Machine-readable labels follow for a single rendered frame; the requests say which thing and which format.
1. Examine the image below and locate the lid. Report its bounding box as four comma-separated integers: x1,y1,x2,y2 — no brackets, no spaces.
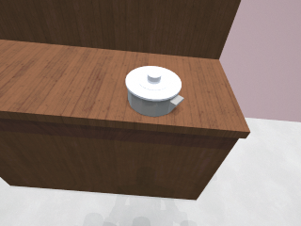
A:
125,66,182,102

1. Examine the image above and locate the pot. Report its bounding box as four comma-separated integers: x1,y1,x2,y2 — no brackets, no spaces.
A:
126,75,184,117

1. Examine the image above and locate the knob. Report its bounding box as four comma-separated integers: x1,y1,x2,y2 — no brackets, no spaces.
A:
147,70,162,83

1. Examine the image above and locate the table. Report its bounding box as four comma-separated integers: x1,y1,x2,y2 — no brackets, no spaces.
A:
0,0,250,201

